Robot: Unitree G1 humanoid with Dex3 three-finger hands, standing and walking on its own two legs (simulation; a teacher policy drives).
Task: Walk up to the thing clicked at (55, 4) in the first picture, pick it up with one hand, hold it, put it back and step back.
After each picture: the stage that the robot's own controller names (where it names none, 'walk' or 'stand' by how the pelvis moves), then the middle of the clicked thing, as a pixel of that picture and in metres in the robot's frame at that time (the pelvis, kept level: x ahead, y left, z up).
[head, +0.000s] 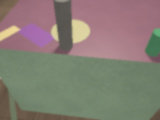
stand; (64, 25) +0.62 +0.09 +0.09
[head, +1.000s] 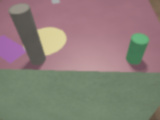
walk; (30, 37) +0.50 +0.23 +0.11
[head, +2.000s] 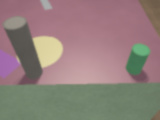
stand; (26, 51) +0.44 +0.22 +0.09
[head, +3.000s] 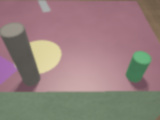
stand; (23, 58) +0.41 +0.22 +0.08
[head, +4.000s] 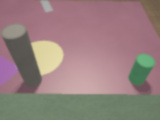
stand; (25, 60) +0.40 +0.21 +0.08
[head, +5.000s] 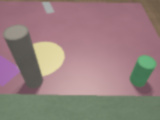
stand; (26, 60) +0.40 +0.21 +0.08
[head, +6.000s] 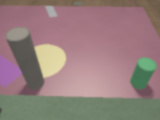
rise first; (28, 62) +0.40 +0.22 +0.09
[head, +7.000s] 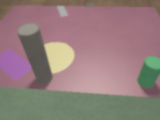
go down; (37, 57) +0.42 +0.21 +0.09
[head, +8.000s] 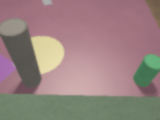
go down; (24, 58) +0.39 +0.19 +0.10
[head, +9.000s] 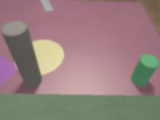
approach; (25, 58) +0.40 +0.20 +0.10
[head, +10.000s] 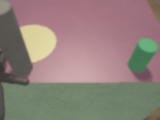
close; (12, 44) +0.42 +0.21 +0.13
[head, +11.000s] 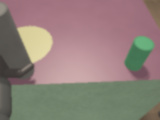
lift; (11, 47) +0.41 +0.21 +0.14
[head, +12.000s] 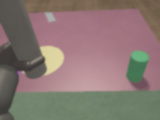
lift; (22, 37) +0.36 +0.17 +0.26
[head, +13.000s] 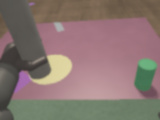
hold; (26, 37) +0.34 +0.16 +0.28
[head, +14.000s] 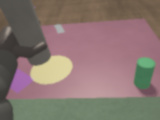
hold; (23, 20) +0.33 +0.15 +0.34
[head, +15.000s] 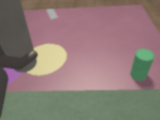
hold; (11, 28) +0.31 +0.17 +0.31
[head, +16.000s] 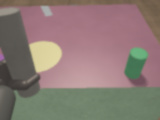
crouch; (18, 57) +0.34 +0.19 +0.19
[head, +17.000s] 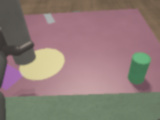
crouch; (13, 23) +0.40 +0.19 +0.28
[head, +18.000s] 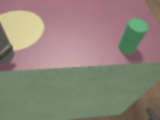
lower; out of the picture +0.46 +0.24 +0.15
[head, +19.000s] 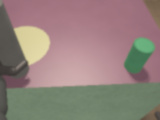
lower; (6, 44) +0.41 +0.22 +0.14
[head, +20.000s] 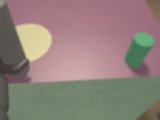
lower; (7, 43) +0.42 +0.21 +0.14
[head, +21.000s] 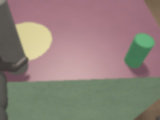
lower; (7, 40) +0.43 +0.22 +0.14
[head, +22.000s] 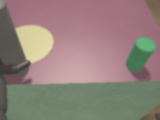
open; (7, 44) +0.42 +0.22 +0.14
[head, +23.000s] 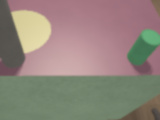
rise; (2, 32) +0.42 +0.21 +0.15
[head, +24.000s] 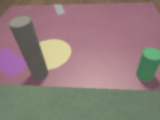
sink last; (31, 51) +0.43 +0.22 +0.13
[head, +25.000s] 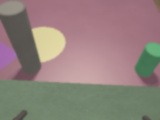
stand; (23, 43) +0.42 +0.21 +0.13
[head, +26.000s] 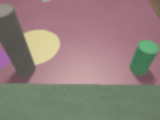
stand; (15, 45) +0.42 +0.22 +0.14
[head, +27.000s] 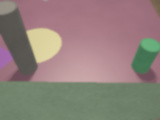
stand; (18, 43) +0.43 +0.22 +0.15
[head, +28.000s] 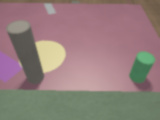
stand; (28, 56) +0.42 +0.21 +0.09
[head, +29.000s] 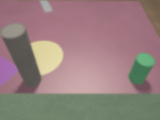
stand; (24, 59) +0.40 +0.22 +0.08
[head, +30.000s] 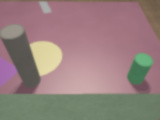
stand; (23, 60) +0.41 +0.22 +0.08
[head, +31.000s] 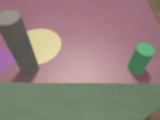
walk; (21, 48) +0.43 +0.22 +0.09
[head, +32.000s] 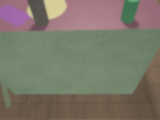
walk; out of the picture +0.69 +0.25 +0.10
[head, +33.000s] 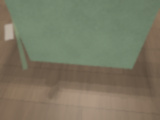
stand; out of the picture +1.06 +0.14 +0.11
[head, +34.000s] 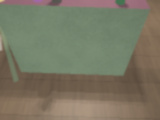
stand; out of the picture +1.02 +0.18 +0.10
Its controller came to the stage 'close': yes
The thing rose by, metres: 0.25
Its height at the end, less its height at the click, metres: +0.00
